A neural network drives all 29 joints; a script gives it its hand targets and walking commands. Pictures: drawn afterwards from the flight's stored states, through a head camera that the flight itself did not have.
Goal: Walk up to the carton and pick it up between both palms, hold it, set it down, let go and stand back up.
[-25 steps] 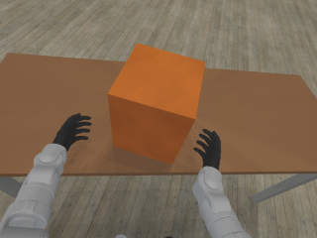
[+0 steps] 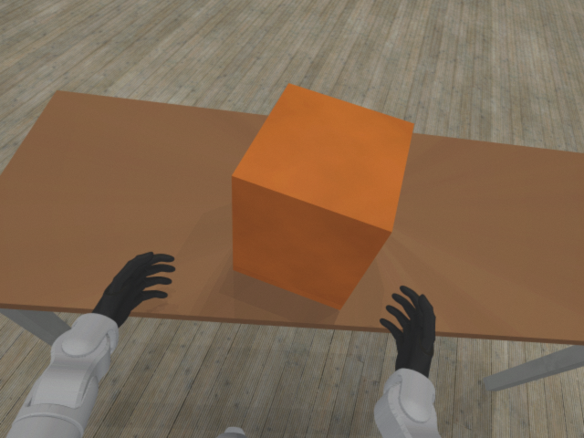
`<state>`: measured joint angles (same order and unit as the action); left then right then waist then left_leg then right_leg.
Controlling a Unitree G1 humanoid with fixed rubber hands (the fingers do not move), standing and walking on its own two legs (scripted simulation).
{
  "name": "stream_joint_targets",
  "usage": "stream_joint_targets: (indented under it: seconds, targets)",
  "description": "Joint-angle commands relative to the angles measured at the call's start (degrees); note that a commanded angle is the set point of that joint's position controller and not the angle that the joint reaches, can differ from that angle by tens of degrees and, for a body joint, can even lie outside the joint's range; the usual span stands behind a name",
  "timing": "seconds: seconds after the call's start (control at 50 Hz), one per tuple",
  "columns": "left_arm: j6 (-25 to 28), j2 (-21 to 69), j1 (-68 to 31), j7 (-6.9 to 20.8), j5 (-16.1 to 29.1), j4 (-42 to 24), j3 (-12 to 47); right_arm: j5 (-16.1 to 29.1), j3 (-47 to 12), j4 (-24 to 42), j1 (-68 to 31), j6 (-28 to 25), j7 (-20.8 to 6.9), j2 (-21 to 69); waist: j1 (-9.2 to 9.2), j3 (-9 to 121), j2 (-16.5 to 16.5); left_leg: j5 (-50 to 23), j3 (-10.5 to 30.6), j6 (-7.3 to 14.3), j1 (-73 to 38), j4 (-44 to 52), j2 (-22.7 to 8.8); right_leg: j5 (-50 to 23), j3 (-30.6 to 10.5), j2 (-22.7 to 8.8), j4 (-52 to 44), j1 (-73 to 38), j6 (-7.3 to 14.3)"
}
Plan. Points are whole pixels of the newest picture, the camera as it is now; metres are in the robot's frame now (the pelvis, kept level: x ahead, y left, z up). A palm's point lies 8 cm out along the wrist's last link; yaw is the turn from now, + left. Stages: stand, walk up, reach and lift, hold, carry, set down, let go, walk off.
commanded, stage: set down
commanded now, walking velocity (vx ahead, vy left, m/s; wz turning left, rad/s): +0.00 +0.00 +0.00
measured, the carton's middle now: (315, 203) +0.47 +0.00 +0.01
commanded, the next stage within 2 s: none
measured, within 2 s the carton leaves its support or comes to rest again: neither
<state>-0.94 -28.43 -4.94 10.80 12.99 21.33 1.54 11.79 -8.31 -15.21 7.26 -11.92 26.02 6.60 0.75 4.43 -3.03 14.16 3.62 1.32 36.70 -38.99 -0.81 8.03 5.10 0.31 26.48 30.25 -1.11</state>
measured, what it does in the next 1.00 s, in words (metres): stands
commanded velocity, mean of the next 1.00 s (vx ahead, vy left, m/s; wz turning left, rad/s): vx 0.00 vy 0.00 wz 0.00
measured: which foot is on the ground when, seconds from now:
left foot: down 0.00-1.00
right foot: down 0.00-1.00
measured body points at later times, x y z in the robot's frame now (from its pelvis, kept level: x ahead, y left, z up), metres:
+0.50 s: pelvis +0.01 +0.00 +0.00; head +0.05 +0.06 +0.45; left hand +0.24 +0.26 -0.03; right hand +0.19 -0.15 +0.00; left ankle +0.05 +0.08 -0.72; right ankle +0.05 -0.15 -0.72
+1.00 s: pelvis +0.02 +0.00 +0.00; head +0.06 +0.05 +0.45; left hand +0.24 +0.27 -0.03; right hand +0.20 -0.15 -0.01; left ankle +0.05 +0.08 -0.72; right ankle +0.05 -0.15 -0.72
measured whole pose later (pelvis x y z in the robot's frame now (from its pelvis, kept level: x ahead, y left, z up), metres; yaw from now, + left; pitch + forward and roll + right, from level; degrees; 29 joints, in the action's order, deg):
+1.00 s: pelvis +0.02 +0.00 +0.00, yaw +1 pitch +4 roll -5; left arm -1.9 -28.7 10.1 9.0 14.2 14.2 1.1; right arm 7.4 -7.0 -8.1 24.2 -8.9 17.8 6.5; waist -1.2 -0.7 -1.7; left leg 17.3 3.6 1.8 25.5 -39.0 -1.3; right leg 11.1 5.1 0.7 26.5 19.2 -1.1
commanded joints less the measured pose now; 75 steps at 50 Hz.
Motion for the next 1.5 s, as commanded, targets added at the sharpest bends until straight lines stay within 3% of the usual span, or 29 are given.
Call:
stream_joint_targets:
  seconds: [0.0,0.02,0.1,0.18,0.22,0.26,0.36,0.48,0.54,0.7,0.74,0.76,0.86,0.9,0.98,1.02,1.14,1.22,1.24,1.34,1.42,1.48]
  targets:
    - [2.86,-13.29,-5.57,-0.55,4.46,-23.46,-10.08,-1.38,-0.31,17.77,2.6,-4.11,-0.02,-1.74,-5.23,16.45,16.53,-5.24,-4.2,-5.16,-29.79,7.84,-3.26,3.36,-4.73,0.15,-3.41,-20.17,4.07]
    - [2.99,-13.53,-8.02,-0.69,5.07,-23.79,-9.39,-1.28,0.02,17.45,0.63,-3.74,0.05,-2.06,-4.18,16.05,16.53,-4.6,-4.15,-5.05,-29.54,7.86,-3.36,3.74,-4.78,0.12,-3.36,-19.84,4.17]
    - [3.06,-13.82,-1.05,-0.28,4.39,-24.99,-11.27,-1.03,-1.88,19.26,6.89,-4.02,0.65,-0.64,-5.32,13.23,14.77,-6.19,-4.54,-4.67,-30.33,8.55,-3.2,2.1,-5.36,-0.16,-3.9,-23.33,3.74]
    - [3.44,-14.43,-2.65,-0.08,5.78,-23.53,-10.37,-1.48,-1.64,19.6,5.1,-3.01,0.21,-1.13,-4.35,9.72,14.23,-3.63,-4.15,-4.28,-28.92,8.84,-3.26,4.2,-5.34,-0.5,-3.71,-23.26,3.71]
    - [3.8,-15.02,1.03,0.49,5.87,-23.5,-10.8,-1.41,-3.15,21.1,9.09,-2.88,0.71,0.79,-4.35,8.51,13.29,-3.98,-4.1,-3.92,-28.57,8.73,-2.92,1.33,-5.85,-1.27,-3.8,-24.96,3.11]
    - [3.74,-14.26,4.2,-0.02,5.33,-25.82,-11.55,-0.98,-3.24,22.04,11.57,-3.21,-0.13,-0.41,-5.57,8.56,14.22,-5.4,-3.88,-4.14,-31.14,9.64,-3.39,1.19,-5.59,-0.92,-4.16,-25.23,3.59]
    - [3.92,-13.22,9.32,0.33,5.0,-26.06,-11.06,-0.65,-4.67,23.02,17.21,-4.26,-1.31,0.01,-5.87,5.72,14.59,-6.39,-3.48,-4.21,-30.44,9.91,-3.45,0.59,-5.68,-0.67,-4.23,-25.37,3.77]
    - [3.96,-13.2,10.18,-0.81,5.25,-25.45,-10.16,-2.51,-3.51,24.09,18.07,-3.7,-3.4,-1.07,-6.85,2.31,15.42,3.26,-2.88,-3.32,-23.98,13.32,-4.44,6.59,-6.08,-0.14,-3.31,-27.45,3.68]
    - [4.65,-13.32,8.35,-1.52,5.97,-24.88,-9.04,-3.42,-2.67,25.29,16.16,-3.08,-4.19,-1.49,-5.91,3.22,16.4,10.48,-2.36,-1.67,-18.39,15.46,-5.46,7.2,-5.92,0.39,-0.94,-31.4,2.87]
    - [3.68,-11.68,8.19,-2.02,4.71,-21.66,-7.71,-4.92,-0.03,20.43,12.96,-1.18,-5.04,-2.17,-4.01,3.03,18.01,13.99,-2.04,-0.84,-13.19,17.91,-6.17,3.87,-5.71,1.02,0.85,-36.62,1.93]
    - [2.53,-10.35,8.64,-2.76,3.21,-20.96,-7.7,-5.34,1.86,16.82,12.24,-0.9,-6.11,-4.45,-3.79,1.84,20.06,13.63,-1.66,-1.19,-12.77,19.22,-6.98,4.63,-4.99,1.94,1.3,-36.45,2.41]
    - [2.83,-10.62,9.42,-2.45,3.88,-20.78,-7.68,-5.05,1.79,18.34,13.15,-1.1,-5.97,-3.55,-3.52,2.52,18.14,12.81,-2.2,-1.06,-13.05,18.87,-6.37,3.22,-5.36,1.65,0.88,-37.41,2.1]
    - [2.08,-10.34,10.64,-2.28,3.89,-20.16,-8.02,-4.88,1.45,17.99,14.7,-0.72,-7.12,-3.68,-4.12,2.5,15.85,9.61,-3.13,-1.7,-16.33,18.16,-4.56,3.78,-5.46,0.72,-1.17,-34.32,2.37]
    - [1.11,-8.79,11.54,-2.51,2.57,-17.78,-7.57,-5.4,2.19,14.61,14.6,-0.1,-8.12,-5.49,-4.32,1.26,16.82,7.97,-3.44,-2.58,-17.48,18.15,-4.07,5.08,-4.82,0.88,-1.82,-32.3,3.08]
    - [0.74,-7.82,12.9,-2.27,2.13,-16.68,-7.6,-5.8,3.33,13.37,15.53,-0.48,-9.34,-6.34,-3.88,1.24,15.04,4.95,-3.5,-3.21,-20.03,17.55,-3.32,4.22,-4.78,0.96,-2.9,-31.04,3.16]
    - [0.12,-6.36,13.84,-2.78,0.9,-15.79,-7.19,-6.16,4.36,10.04,15.38,-0.8,-10.58,-8.02,-3.88,1.11,16.0,0.86,-3.42,-4.2,-22.05,17.12,-3.19,3.78,-4.19,1.39,-3.2,-29.23,3.65]
    - [-0.22,-4.54,17.6,-2.63,-1.2,-16.59,-7.1,-6.17,5.59,7.92,17.84,-4.06,-12.09,-9.48,-3.15,3.37,15.44,-14.64,-4.22,-6.16,-28.98,13.61,-1.45,-3.13,-3.76,2.39,-4.22,-28.05,3.55]
    - [-0.02,-3.2,18.45,-3.11,-2.4,-17.23,-6.42,-6.71,6.89,5.57,17.05,-6.77,-13.72,-10.74,-2.5,4.62,14.97,-19.36,-4.19,-7.06,-31.13,12.87,-1.25,-4.66,-3.25,2.97,-4.42,-27.43,3.42]
    - [-0.28,-2.65,18.28,-3.54,-3.1,-16.8,-6.03,-6.71,6.72,3.77,16.14,-6.99,-14.33,-11.19,-3.1,4.09,15.78,-19.68,-4.3,-7.3,-31.13,13.18,-1.3,-4.13,-3.15,3.2,-4.52,-26.98,3.71]
    - [-0.31,-1.37,18.38,-4.09,-4.17,-16.1,-5.28,-7.13,7.99,0.92,14.94,-8.67,-15.93,-12.45,-1.85,4.78,14.67,-21.76,-4.27,-7.52,-32.23,13.28,-1.06,-5.11,-2.87,3.46,-4.76,-26.95,3.27]
    - [-0.2,-1.12,17.33,-4.22,-3.34,-14.58,-4.05,-7.03,8.16,1.02,13.5,-8.53,-16.63,-11.67,-1.27,4.19,13.46,-17.18,-4.65,-6.87,-30.19,14.51,-0.9,-3.4,-3.39,2.94,-5.16,-28.02,3.08]
    - [-1.21,0.54,16.55,-5.0,-4.12,-12.23,-3.46,-7.45,9.31,-1.43,11.16,-7.75,-17.86,-13.56,-1.06,2.51,14.91,-13.28,-4.47,-6.89,-28.61,16.25,-1.37,-0.73,-2.94,3.29,-4.86,-27.67,3.65]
